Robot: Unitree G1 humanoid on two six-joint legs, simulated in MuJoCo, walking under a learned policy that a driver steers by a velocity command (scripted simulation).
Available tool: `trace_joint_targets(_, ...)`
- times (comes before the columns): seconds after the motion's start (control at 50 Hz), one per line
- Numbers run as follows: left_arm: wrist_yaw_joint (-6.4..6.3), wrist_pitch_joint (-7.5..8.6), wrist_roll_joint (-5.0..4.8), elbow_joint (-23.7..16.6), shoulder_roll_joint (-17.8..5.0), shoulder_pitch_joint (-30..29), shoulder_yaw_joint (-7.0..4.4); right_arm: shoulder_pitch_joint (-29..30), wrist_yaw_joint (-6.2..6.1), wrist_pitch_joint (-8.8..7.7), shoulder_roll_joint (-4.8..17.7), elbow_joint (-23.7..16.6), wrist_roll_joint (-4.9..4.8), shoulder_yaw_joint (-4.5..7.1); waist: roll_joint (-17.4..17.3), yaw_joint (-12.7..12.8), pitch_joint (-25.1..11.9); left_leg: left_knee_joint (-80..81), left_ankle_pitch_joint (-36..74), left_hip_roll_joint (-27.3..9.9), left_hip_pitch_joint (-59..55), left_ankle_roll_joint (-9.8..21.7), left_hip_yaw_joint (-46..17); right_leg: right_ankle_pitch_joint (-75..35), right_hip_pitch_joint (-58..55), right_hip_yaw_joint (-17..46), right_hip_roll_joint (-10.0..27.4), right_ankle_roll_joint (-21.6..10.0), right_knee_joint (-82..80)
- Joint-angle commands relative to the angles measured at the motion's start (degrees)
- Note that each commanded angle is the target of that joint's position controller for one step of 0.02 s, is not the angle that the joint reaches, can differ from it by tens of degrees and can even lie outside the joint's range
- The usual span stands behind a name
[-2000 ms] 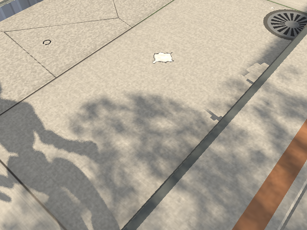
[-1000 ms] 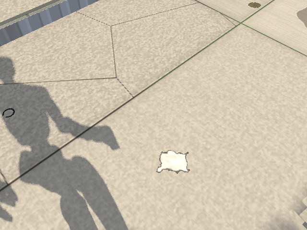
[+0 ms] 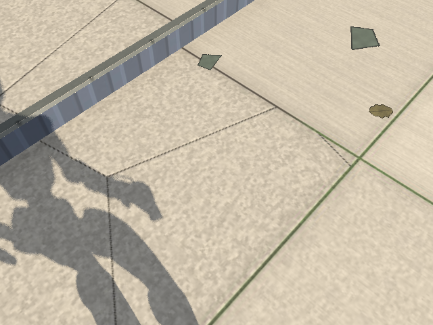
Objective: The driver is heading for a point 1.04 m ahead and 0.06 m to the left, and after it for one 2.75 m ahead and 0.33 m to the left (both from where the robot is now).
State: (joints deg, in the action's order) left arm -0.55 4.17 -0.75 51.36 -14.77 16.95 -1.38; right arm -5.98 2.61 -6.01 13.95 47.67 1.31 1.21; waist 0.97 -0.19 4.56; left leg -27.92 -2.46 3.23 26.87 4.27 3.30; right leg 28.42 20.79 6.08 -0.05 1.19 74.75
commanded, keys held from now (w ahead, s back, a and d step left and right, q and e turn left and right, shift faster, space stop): shift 0.90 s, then w+shift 0.10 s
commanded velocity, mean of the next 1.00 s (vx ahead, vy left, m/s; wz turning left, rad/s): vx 0.10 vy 0.00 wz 0.00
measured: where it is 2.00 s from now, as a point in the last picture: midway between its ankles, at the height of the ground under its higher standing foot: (250, 197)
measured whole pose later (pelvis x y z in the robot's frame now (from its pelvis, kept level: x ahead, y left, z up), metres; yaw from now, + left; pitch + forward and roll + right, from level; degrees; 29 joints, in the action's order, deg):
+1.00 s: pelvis +0.16 -0.04 +0.01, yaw +0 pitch -1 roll +0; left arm -1.7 0.4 -1.1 60.3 -11.7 11.1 -3.2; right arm -15.6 -2.4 -0.5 11.7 62.9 -0.9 1.7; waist -0.1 -0.7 -0.7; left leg -30.9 -24.4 -1.0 10.7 1.5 1.5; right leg 24.0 15.6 0.5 -0.2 -2.0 33.3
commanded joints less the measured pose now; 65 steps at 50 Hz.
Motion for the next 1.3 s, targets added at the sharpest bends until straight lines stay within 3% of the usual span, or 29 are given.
trace_joint_targets(0.02, -0.80, -1.27, 0.39, -2.39, -3.33, 6.86, -1.49, -2.66, -0.29, -0.73, 4.34, -0.60, 1.00, 0.71, -2.51, 2.55, -12.84, 9.80, 40.22, -17.01, -12.66, 12.44, -14.07, -2.59, 2.44, 0.28, 5.51, 0.63, -5.58)
trace_joint_targets(0.06, -1.39, -2.07, 0.59, -2.78, -1.17, 6.29, -1.00, -1.10, -0.33, -0.99, 5.37, 0.55, 1.12, 0.94, -3.60, 4.15, -11.94, 11.67, 42.00, -16.03, -7.10, 12.41, -9.80, -4.95, -0.73, -0.88, 6.04, 1.07, -15.22)
trace_joint_targets(0.12, -1.63, -2.74, 1.01, -2.99, -1.80, 2.71, -0.97, -0.41, -1.29, 0.07, 7.24, 1.49, 0.53, 1.55, -5.00, 3.65, -13.79, 12.58, 36.31, -14.24, -6.38, 10.67, -5.74, -16.84, -4.80, -2.52, 5.51, 1.18, -27.40)
trace_joint_targets(0.2, -1.50, -3.72, 0.95, -3.66, -4.14, -3.63, -1.74, -2.08, -1.85, 1.75, 7.30, 3.49, 0.14, 1.42, -5.32, 1.44, -10.73, 14.48, 10.32, -14.25, -6.13, 8.83, -7.20, -22.21, -6.19, -2.44, 5.03, 0.61, -35.86)
trace_joint_targets(0.26, -1.50, -3.43, 2.05, -3.38, -4.69, -4.72, -2.23, -2.85, -2.25, 2.75, 5.03, 4.62, -0.82, 0.56, -4.55, 1.89, -8.14, 11.00, -6.65, -11.31, -5.73, 4.61, -8.07, -25.16, -10.42, -3.52, 4.25, -1.27, -47.17)
trace_joint_targets(0.28, -1.62, -3.28, 2.49, -3.72, -6.29, -4.90, -2.48, -5.34, -2.41, 2.95, 3.70, 5.30, -0.55, 0.10, -1.90, 0.89, -7.41, 8.25, -12.24, -8.81, -5.44, 1.69, -7.38, -31.81, -11.75, -0.38, 7.41, -2.50, -50.38)
trace_joint_targets(0.3, -1.91, -3.46, 2.16, -4.27, -9.80, -6.51, -3.11, -10.39, -2.53, 2.97, 3.86, 6.20, 0.06, 0.38, 4.54, -3.20, -6.59, 4.61, -18.34, -4.12, -3.83, -0.63, -4.63, -34.85, -12.03, 2.59, 10.65, -4.57, -50.30)
trace_joint_targets(0.32, -1.73, -3.61, 1.81, -3.41, -8.15, -8.03, -2.88, -12.32, -3.03, 3.46, 2.17, 6.62, -0.13, 0.01, 10.13, -4.65, -7.40, 4.89, -16.86, -2.78, -8.24, -1.94, -2.01, -21.37, -6.63, 3.09, 10.37, -6.05, -52.80)
trace_joint_targets(0.34, -1.27, -3.48, 1.68, -3.33, -5.01, -9.08, -2.43, -9.19, -3.51, 4.18, 3.62, 6.57, -0.04, 0.18, 7.95, -3.06, -5.18, 4.72, -14.11, -3.12, -11.64, -2.65, -1.70, -12.37, -1.93, 2.47, 7.75, -4.82, -54.70)
trace_joint_targets(0.36, -1.05, -3.21, 1.92, -2.96, -3.81, -9.38, -2.06, -7.19, -3.87, 4.86, 4.61, 6.41, -0.25, 0.51, 6.13, -2.40, -4.28, 4.49, -12.80, -3.65, -12.44, -2.65, -1.79, -11.12, -0.65, 1.35, 6.44, -3.42, -55.00)
trace_joint_targets(0.4, -0.88, -2.45, 1.78, -2.18, -4.40, -9.30, -2.15, -6.99, -4.23, 5.61, 4.85, 6.95, -0.12, 0.62, 4.61, -2.09, -4.67, 4.70, -11.67, -4.52, -12.60, -2.40, -2.64, -16.27, -2.57, 0.08, 5.30, -2.57, -53.63)
trace_joint_targets(0.54, -1.21, -2.11, 1.01, 1.24, -3.99, -7.08, -2.23, -5.91, -4.23, 5.29, 4.58, 9.13, -0.89, 0.89, 0.68, -0.45, -8.08, 3.64, -5.06, -5.24, -13.65, -2.88, -2.81, -31.51, -9.60, -1.71, 4.33, -3.94, -48.79)
trace_joint_targets(0.9, -1.55, -3.99, 0.84, 6.31, -2.53, -8.11, -2.39, -8.64, -5.24, 5.97, 3.50, 13.80, -0.98, 0.87, -0.59, -0.19, -4.34, 4.39, -6.79, -5.60, -13.59, -3.42, -2.61, -26.58, -9.43, -3.65, 2.18, -3.66, -49.64)
trace_joint_targets(0.92, -1.54, -4.17, 0.72, 7.70, -1.91, -6.04, -2.34, -11.18, -5.23, 6.06, 2.93, 15.13, -1.19, 0.87, -0.72, -0.35, -6.59, 4.93, -18.72, -4.77, -14.38, -2.82, -1.77, -12.91, -10.00, -5.02, 0.75, -3.92, -49.66)
trace_joint_targets(0.94, -1.53, -4.31, -0.01, 8.02, -3.40, -5.12, -2.99, -11.69, -5.25, 6.16, 4.65, 15.11, -1.94, 1.53, -1.56, -0.21, -4.10, 4.91, -32.94, -4.85, -12.10, -1.13, -2.70, 4.86, -7.02, -5.71, -0.44, -4.64, -48.62)
trace_joint_targets(0.96, -1.46, -3.92, -0.31, 7.32, -4.35, -6.05, -3.31, -11.99, -5.27, 5.82, 6.02, 14.44, -2.36, 2.00, -1.98, -0.64, -0.16, 6.51, -43.69, -6.76, -9.71, 0.70, -5.85, 14.63, -1.69, -4.27, 0.33, -5.44, -48.57)
trace_joint_targets(0.98, -1.28, -2.83, -0.82, 5.71, -4.16, -8.79, -3.27, -13.81, -5.24, 4.87, 6.73, 14.19, -2.80, 2.26, -3.02, -2.00, 2.94, 9.50, -47.90, -10.23, -10.46, 2.92, -11.02, 15.26, 3.79, -3.24, 1.42, -5.70, -47.61)
trace_joint_targets(1.0, -0.93, -1.34, -1.26, 3.51, -2.48, -13.16, -2.87, -15.50, -5.15, 3.62, 7.66, 14.16, -3.12, 2.65, -5.83, -3.51, 4.59, 14.06, -46.27, -14.89, -14.32, 5.10, -17.39, 6.31, 8.85, -4.95, 1.41, -4.71, -44.19)
trace_joint_targets(1.02, -0.33, -0.08, -1.38, 2.29, -0.17, -15.55, -2.44, -16.32, -5.03, 2.61, 9.61, 14.59, -3.11, 3.60, -11.35, -3.63, 4.37, 19.49, -44.75, -21.31, -18.07, 7.79, -25.60, -5.88, 11.89, -8.65, 0.64, -3.84, -37.01)
trace_joint_targets(1.04, 0.20, 0.66, -1.05, 1.86, -0.67, -16.25, -2.60, -16.25, -4.93, 1.95, 9.59, 14.49, -2.78, 3.98, -12.20, -3.58, 4.13, 21.84, -42.39, -25.64, -17.67, 9.75, -30.58, -8.92, 13.02, -7.27, 2.82, -4.48, -30.58)
trace_joint_targets(1.06, 0.53, 1.11, -0.99, 1.34, -1.43, -16.19, -2.88, -15.33, -4.68, 1.26, 7.94, 13.38, -2.32, 3.65, -10.37, -3.02, 3.34, 22.27, -40.00, -26.44, -18.23, 9.82, -31.23, -6.13, 15.04, -5.73, 4.19, -5.14, -25.19)
trace_joint_targets(1.12, 0.78, 2.04, -1.65, 2.16, -0.52, -11.39, -2.61, -9.57, -3.87, 0.72, 7.70, 10.20, -3.87, 3.59, -9.60, 0.55, 1.90, 21.42, -31.68, -20.56, -14.84, 5.32, -19.61, -5.09, 6.41, -7.51, 4.94, -6.03, -36.34)
trace_joint_targets(1.18, 0.61, 2.06, -0.99, 7.48, -1.37, 0.53, -3.76, -8.40, -3.54, 1.41, 8.76, 8.94, -3.90, 3.97, -6.23, 5.44, -1.61, 10.95, -28.17, -12.98, -2.35, 4.01, -9.03, -13.95, -18.21, -16.22, -2.37, -3.66, -44.70)
trace_joint_targets(1.2, 0.29, 1.91, -1.26, 9.68, -3.04, 8.75, -4.70, -5.95, -3.40, 0.98, 7.14, 7.71, -3.29, 3.40, -2.75, 9.42, -3.91, 0.90, -19.86, -11.28, 4.03, 2.87, -6.69, -12.96, -28.24, -12.39, -0.63, -4.81, -45.91)
trace_joint_targets(1.22, -0.03, 2.00, -0.74, 11.66, -8.21, 19.86, -6.02, -1.54, -2.94, 0.28, 2.01, 5.23, -2.00, 2.07, 12.20, 14.25, -7.35, -26.15, -14.56, -7.20, 14.89, -0.44, -0.30, -1.58, -37.14, 7.59, 12.41, -9.16, -54.03)
trace_joint_targets(1.24, 1.07, 3.06, -0.04, 10.84, -9.37, 20.77, -5.27, -1.93, -2.81, -1.26, -1.77, 2.24, -3.50, 1.38, 18.34, 11.05, -9.55, -40.97, -24.42, -1.31, 29.20, 0.23, -5.03, 10.82, -41.03, 35.62, 22.37, -17.13, -62.96)
trace_joint_targets(1.26, 1.39, 3.78, 0.42, 9.80, -6.61, 14.33, -3.96, 1.28, -2.32, -2.19, 0.00, 0.51, -5.24, 1.37, 9.85, 8.20, -4.42, -49.99, -20.85, -6.98, 39.21, 2.17, -9.28, 19.30, -37.20, 37.37, 25.36, -18.15, -64.09)
trace_joint_targets(1.28, 1.88, 4.10, 0.85, 7.92, -3.49, 9.49, -2.70, 2.77, -1.76, -2.59, 0.92, -0.52, -5.17, 1.11, 5.59, 6.61, -2.53, -52.28, -15.85, -9.00, 41.30, 3.38, -9.16, 14.93, -34.05, 31.40, 23.24, -16.16, -62.81)
trace_joint_targets(1.3, 2.25, 3.72, 0.86, 6.98, -3.27, 6.11, -2.11, 0.52, -1.53, -2.46, 0.77, 0.17, -3.89, 1.06, 2.59, 3.99, -2.65, -50.61, -11.70, -11.31, 38.29, 2.97, -8.45, 9.14, -29.51, 24.20, 20.71, -14.61, -62.98)
Next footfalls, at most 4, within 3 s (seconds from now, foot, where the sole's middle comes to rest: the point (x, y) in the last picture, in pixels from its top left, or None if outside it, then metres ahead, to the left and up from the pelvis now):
0.28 right None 0.21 -0.16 -0.76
1.68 left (209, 226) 0.74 0.05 -0.76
2.18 right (273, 121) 1.21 -0.21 -0.76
2.66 left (189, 73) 1.49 0.14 -0.76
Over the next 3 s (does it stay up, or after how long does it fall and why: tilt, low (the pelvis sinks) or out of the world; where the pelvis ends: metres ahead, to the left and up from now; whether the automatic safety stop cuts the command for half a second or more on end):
stays up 1.62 0.16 0.00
